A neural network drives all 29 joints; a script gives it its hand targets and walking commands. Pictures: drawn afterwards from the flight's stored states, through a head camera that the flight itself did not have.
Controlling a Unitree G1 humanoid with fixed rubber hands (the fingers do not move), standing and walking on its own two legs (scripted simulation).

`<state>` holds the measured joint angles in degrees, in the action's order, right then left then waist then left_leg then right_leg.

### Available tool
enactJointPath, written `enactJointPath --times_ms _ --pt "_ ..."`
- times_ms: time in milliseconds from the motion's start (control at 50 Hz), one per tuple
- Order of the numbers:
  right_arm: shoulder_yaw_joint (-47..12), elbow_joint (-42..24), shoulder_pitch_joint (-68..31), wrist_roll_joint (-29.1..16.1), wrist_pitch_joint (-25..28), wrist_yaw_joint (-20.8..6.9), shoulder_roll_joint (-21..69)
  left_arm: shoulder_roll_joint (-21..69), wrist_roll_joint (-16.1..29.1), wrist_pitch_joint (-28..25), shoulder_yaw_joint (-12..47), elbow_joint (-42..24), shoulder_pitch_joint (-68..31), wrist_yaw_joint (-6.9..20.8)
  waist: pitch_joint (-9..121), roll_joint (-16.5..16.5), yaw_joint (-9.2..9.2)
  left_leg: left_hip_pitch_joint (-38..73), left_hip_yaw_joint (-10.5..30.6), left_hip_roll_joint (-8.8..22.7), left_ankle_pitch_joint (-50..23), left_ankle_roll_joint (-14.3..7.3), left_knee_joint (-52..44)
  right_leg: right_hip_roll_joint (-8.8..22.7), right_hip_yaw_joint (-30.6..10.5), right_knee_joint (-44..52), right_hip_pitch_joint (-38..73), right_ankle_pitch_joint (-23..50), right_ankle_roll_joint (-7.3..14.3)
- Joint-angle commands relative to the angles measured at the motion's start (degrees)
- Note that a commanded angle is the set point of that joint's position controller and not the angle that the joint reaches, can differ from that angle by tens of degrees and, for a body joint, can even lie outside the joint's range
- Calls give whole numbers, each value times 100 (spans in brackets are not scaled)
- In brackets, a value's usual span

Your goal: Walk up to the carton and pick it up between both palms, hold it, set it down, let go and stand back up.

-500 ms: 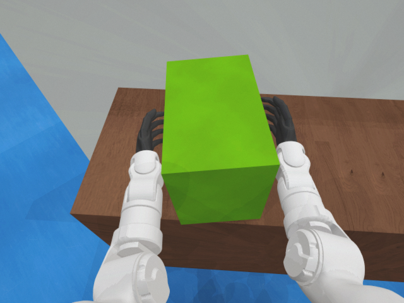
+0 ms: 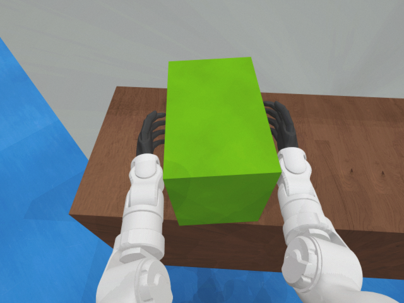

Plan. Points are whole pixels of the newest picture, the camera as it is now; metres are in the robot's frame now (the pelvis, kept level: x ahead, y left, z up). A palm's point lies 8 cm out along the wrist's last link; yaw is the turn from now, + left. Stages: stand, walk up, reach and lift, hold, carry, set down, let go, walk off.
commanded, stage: set down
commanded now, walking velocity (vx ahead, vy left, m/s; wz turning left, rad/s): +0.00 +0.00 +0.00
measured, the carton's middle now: (214, 143) +0.44 +0.01 +0.01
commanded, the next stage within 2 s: none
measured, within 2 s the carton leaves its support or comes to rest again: neither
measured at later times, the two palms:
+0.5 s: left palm (147, 151) +0.38 +0.15 +0.06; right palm (285, 141) +0.41 -0.13 +0.07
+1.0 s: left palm (150, 151) +0.38 +0.14 +0.04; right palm (285, 146) +0.41 -0.14 +0.05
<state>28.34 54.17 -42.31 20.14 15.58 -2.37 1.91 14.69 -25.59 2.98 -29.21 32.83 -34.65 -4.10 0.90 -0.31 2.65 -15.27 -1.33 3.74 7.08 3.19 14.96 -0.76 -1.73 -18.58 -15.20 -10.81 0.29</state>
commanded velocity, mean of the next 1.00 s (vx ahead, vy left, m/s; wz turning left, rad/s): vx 0.00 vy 0.00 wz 0.00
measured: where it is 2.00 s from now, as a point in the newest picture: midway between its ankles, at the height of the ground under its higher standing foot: outside the picture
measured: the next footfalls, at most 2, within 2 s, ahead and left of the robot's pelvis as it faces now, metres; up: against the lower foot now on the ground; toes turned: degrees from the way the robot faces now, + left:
none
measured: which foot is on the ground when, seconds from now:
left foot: down 0.00-1.00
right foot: down 0.00-1.00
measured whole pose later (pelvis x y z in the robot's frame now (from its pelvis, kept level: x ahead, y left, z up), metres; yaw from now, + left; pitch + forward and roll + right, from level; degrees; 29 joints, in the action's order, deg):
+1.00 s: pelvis +0.00 +0.00 +0.00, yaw -2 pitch +9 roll +0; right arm 20.2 58.4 -42.3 12.1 15.0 -1.2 -1.3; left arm 10.1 -20.9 -1.6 -24.8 39.9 -35.3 -8.0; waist 1.2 -1.2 2.8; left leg -17.0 -2.7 4.4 8.1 3.2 16.7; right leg -1.4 -2.9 -18.9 -16.9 -10.7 0.3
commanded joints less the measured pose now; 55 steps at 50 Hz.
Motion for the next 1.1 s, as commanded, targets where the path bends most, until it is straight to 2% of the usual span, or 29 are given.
enactJointPath --times_ms 0,520,720,780,880,940,1020,1080 --pt "-1251 79 -2249 264 -88 -528 2444 2044 -75 -135 1498 140 -2444 353 2208 -427 -55 1116 -734 -319 -1120 -347 158 -78 753 -74 888 2498 -363" --pt "-1145 91 -1734 369 -111 -628 2451 2133 -211 -228 1285 231 -1868 432 1816 -321 -55 1175 -713 -330 -1215 -364 208 -105 726 -9 741 2293 -333" --pt "-1027 6 -1657 457 -143 -638 2271 1905 -285 -267 1057 337 -1793 416 1792 -332 -29 1125 -744 -354 -1197 -373 200 -113 699 -18 741 2276 -340" --pt "-1000 8 -1608 379 -147 -591 1925 1548 -240 -295 958 348 -1740 343 1839 -351 17 1110 -770 -349 -1246 -374 210 -116 682 -38 790 2334 -353" --pt "-1084 27 -1726 -160 -99 -285 673 478 147 -434 933 275 -1803 -24 2068 -365 64 1037 -745 -311 -1389 -357 295 -136 630 -69 734 2396 -343" --pt "-1431 259 -1931 -969 -48 23 -481 -555 615 -605 1068 330 -1970 -399 2367 -221 200 952 -729 -267 -1567 -290 449 -195 502 -51 554 2325 -262" --pt "-2221 688 -2844 -2225 5 271 -1083 -919 1324 -867 1611 885 -2701 -802 3142 14 362 664 -583 -215 -1765 -137 808 -341 355 -112 114 2237 -127" --pt "-2601 803 -3336 -2782 105 400 -1494 -1175 1707 -1168 1762 1522 -3051 -957 3915 1 516 582 -523 -205 -1900 -41 1108 -379 304 -265 35 2344 -62"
